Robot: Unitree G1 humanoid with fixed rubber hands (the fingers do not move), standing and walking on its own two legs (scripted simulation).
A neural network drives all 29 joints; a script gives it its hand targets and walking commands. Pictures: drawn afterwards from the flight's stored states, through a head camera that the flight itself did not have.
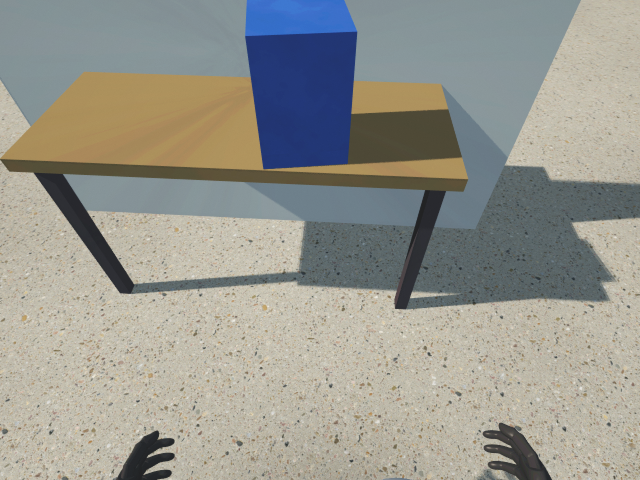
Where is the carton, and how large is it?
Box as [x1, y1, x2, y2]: [245, 0, 356, 168]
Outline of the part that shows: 247,0 245,38 263,168 347,163 356,30 344,1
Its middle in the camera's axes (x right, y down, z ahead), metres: -0.04 -0.36 +0.87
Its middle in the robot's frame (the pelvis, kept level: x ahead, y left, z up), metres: +0.90 +0.05 +0.04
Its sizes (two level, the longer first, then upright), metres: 0.218 0.202 0.299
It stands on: a table, 0.64 m high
